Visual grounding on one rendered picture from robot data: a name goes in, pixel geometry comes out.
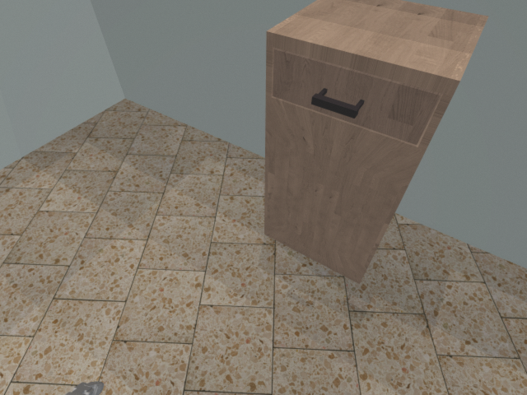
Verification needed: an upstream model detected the handle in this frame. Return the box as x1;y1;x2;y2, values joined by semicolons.
311;88;364;118

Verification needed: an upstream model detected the cabinet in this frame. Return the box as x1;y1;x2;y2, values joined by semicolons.
264;0;488;284

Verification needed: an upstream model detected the drawer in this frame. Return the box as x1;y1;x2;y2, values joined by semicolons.
273;48;442;145

